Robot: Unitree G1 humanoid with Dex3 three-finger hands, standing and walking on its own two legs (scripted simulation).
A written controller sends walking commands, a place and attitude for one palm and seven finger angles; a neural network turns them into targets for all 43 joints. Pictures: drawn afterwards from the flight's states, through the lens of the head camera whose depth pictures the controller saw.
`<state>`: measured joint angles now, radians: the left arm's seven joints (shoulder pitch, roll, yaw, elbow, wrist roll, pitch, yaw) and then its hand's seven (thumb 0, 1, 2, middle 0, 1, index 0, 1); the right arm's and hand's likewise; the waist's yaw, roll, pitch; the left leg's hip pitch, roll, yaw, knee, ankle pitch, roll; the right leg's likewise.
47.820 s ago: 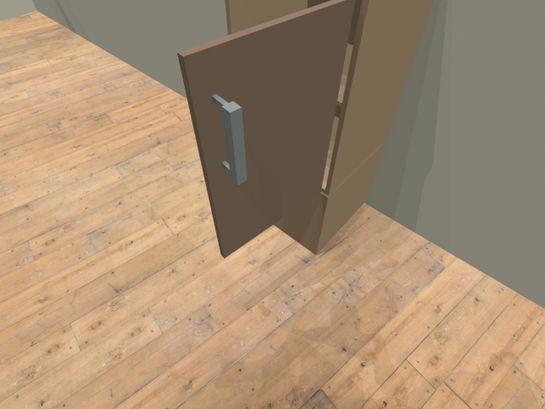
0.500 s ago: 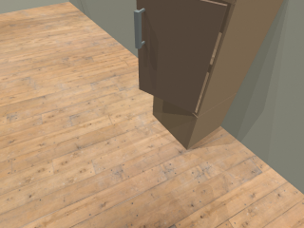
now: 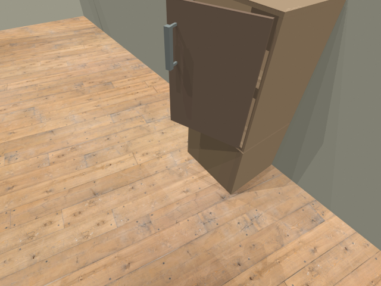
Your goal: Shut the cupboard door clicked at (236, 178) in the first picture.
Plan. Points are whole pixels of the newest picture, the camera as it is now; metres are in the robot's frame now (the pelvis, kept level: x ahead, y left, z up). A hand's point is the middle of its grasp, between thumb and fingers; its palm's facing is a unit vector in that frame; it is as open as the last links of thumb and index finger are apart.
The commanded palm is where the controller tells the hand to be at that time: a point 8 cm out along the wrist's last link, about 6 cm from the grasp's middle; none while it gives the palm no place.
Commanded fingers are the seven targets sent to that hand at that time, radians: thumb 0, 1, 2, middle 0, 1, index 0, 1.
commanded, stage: let the arm hang, fingers relaxed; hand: left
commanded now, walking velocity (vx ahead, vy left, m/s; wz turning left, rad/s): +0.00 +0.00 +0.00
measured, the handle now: (171, 47) +0.96 +0.13 +0.08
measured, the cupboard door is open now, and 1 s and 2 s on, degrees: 22 22 22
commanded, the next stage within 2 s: look to check the result in 0.04 s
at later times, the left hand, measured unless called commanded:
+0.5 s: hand out of the picture +0.00 +0.18 -0.17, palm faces +0.00 -0.97 -0.23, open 7.4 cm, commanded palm none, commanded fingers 0.00 0.90 0.90 -0.20 -0.30 -0.20 -0.30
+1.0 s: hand out of the picture +0.05 +0.18 -0.19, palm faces +0.13 -0.97 -0.22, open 7.4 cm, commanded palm none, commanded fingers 0.00 0.90 0.90 -0.20 -0.30 -0.20 -0.30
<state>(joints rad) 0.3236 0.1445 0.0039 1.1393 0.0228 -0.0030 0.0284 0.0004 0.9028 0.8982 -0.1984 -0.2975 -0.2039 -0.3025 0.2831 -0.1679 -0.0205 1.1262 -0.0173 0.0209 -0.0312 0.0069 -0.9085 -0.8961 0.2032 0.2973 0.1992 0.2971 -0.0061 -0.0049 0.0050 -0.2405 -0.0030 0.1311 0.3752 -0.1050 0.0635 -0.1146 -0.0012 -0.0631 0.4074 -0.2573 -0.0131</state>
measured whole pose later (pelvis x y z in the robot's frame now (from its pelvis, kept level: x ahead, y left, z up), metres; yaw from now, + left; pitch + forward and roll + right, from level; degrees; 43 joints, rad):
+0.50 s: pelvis +0.02 -0.01 +0.00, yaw +0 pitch -2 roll +0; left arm 0.29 0.19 0.01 1.15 0.02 -0.01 0.03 0.00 0.90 0.90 -0.20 -0.30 -0.20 -0.30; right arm 0.26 -0.18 -0.02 1.14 -0.01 0.01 -0.03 0.01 -0.91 -0.90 0.20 0.30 0.20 0.30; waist -0.01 0.01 0.04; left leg -0.22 0.01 0.13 0.38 -0.13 0.05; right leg -0.09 0.01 -0.06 0.38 -0.27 -0.02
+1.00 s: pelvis +0.03 -0.01 -0.01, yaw +6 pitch -2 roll -2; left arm 0.23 0.19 0.04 1.05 0.03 0.01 0.04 0.00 0.90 0.90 -0.20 -0.30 -0.21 -0.30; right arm 0.23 -0.18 -0.04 1.08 -0.02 0.06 -0.02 0.01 -0.91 -0.90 0.20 0.30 0.20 0.30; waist -0.02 0.00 0.08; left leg -0.37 0.01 0.05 0.75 -0.36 0.01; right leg -0.10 -0.01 -0.17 0.52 -0.39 -0.03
